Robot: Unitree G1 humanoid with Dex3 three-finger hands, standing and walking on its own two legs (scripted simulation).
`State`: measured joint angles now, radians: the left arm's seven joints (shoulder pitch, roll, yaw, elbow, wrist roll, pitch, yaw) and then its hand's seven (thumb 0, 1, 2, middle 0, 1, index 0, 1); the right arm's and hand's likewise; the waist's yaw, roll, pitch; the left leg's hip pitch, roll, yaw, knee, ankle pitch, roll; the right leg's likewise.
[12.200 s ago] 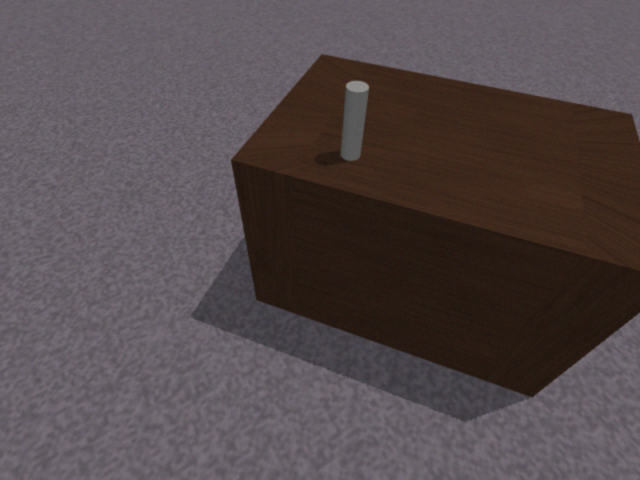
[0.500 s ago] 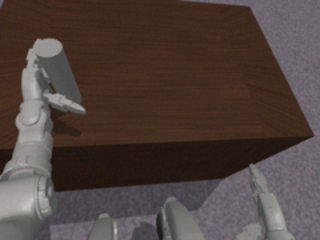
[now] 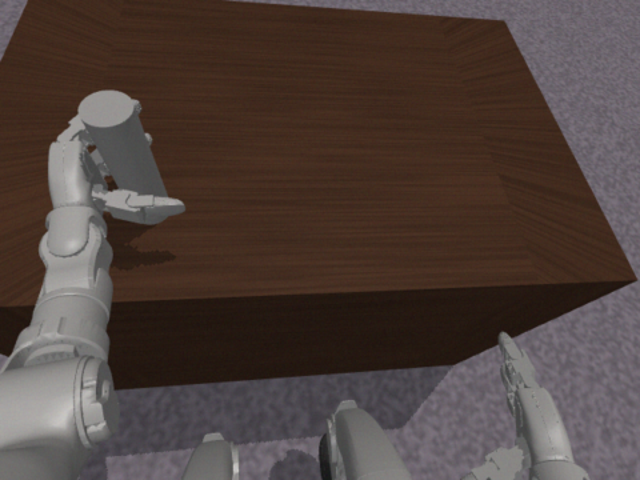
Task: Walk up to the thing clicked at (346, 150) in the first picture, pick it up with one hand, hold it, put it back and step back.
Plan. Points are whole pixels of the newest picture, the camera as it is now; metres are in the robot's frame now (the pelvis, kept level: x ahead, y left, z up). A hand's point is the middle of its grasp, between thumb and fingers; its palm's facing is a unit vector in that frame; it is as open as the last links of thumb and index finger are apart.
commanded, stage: close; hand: left
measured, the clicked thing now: (133, 167) +0.49 +0.17 +0.06
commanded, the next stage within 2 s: settle in 0.26 s
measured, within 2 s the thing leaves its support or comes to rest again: leaves its support in 0.70 s
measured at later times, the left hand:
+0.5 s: hand (142, 180) +0.48 +0.16 +0.05, palm faces +0.03 -1.00 +0.01, open 6.9 cm
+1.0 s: hand (120, 162) +0.47 +0.17 +0.08, palm faces +0.06 -1.00 -0.02, open 6.8 cm
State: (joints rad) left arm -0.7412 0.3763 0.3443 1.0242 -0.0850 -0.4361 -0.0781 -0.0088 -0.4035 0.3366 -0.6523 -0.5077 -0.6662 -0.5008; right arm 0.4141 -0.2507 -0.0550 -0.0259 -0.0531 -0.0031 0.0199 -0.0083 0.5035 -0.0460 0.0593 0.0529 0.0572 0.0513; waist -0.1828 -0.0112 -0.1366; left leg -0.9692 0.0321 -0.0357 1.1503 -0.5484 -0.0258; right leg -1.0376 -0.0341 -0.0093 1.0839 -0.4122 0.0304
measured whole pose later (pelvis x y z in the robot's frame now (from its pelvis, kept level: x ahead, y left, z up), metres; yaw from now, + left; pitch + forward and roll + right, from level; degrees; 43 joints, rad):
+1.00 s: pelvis +0.00 +0.00 +0.02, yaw +0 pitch +18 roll -1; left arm -0.69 0.36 0.30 0.94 -0.11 -0.33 -0.10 0.01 -0.05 1.17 -0.90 -1.09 -0.94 -1.09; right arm 0.40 -0.25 -0.04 0.03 -0.03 0.03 -0.01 -0.01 0.53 -0.05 0.06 0.05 0.06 0.05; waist -0.14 -0.01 -0.12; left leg -0.85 0.03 -0.02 1.05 -0.52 -0.02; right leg -0.92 -0.04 0.00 1.00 -0.38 0.03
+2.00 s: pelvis +0.02 +0.00 +0.05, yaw +0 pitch +11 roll +0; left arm -0.51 0.29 0.22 0.58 -0.16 -0.10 -0.08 0.01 -0.03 1.13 -0.88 -1.11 -0.92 -1.10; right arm 0.39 -0.24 -0.08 0.20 0.03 0.00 -0.05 -0.01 0.56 -0.04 0.06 0.05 0.06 0.05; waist -0.06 0.03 -0.13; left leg -0.58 0.03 -0.01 0.86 -0.47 -0.02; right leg -0.67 -0.04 0.01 0.83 -0.35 0.04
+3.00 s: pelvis +0.00 +0.00 +0.08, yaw +0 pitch +0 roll +0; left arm -0.26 0.25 0.20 0.02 -0.20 0.31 -0.05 0.01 -0.04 1.15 -0.89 -1.09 -0.93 -1.09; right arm 0.26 -0.22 -0.09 0.62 0.03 -0.23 -0.09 -0.01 0.54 -0.05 0.06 0.05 0.05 0.05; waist -0.01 0.05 -0.06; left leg -0.29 0.02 -0.01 0.64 -0.35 -0.02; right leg -0.37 -0.05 -0.01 0.61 -0.25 0.04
